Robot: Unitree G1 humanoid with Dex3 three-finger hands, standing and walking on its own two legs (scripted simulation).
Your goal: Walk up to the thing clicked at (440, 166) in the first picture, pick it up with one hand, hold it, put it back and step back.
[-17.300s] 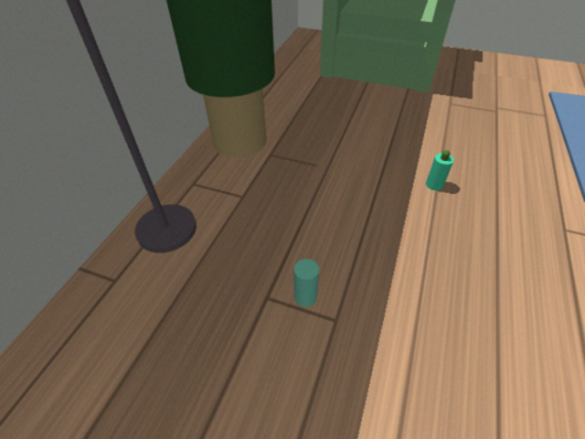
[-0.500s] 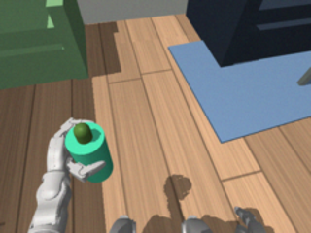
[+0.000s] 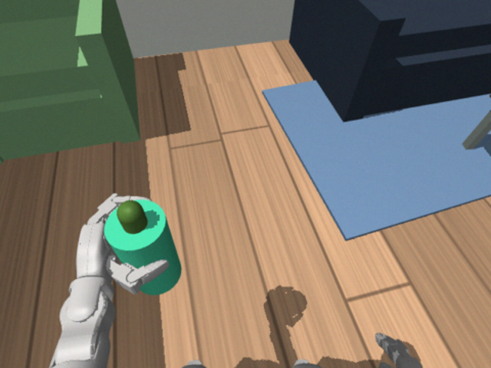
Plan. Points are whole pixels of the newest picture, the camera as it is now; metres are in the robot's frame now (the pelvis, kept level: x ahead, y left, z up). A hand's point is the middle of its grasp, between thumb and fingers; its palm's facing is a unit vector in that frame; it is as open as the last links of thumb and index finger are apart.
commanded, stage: lift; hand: left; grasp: from the side
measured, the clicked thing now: (145, 244) +0.33 +0.17 +0.02
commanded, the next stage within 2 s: hold in 0.06 s
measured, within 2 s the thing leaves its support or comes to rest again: neither
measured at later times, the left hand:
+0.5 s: hand (132, 243) +0.32 +0.18 +0.04, palm faces +0.08 -1.00 -0.03, open 11.5 cm
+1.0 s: hand (131, 244) +0.31 +0.18 +0.05, palm faces +0.08 -1.00 -0.03, open 11.5 cm
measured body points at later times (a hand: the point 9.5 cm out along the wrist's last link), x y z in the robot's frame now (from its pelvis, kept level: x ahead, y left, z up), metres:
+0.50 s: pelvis +0.00 +0.01 +0.01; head +0.05 +0.01 +0.46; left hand +0.31 +0.23 +0.05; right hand +0.13 -0.24 -0.10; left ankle +0.01 +0.14 -0.68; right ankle +0.01 -0.14 -0.68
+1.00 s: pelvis +0.00 +0.01 +0.02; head +0.04 +0.01 +0.47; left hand +0.30 +0.23 +0.06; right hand +0.13 -0.24 -0.08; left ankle +0.01 +0.14 -0.68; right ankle +0.01 -0.14 -0.68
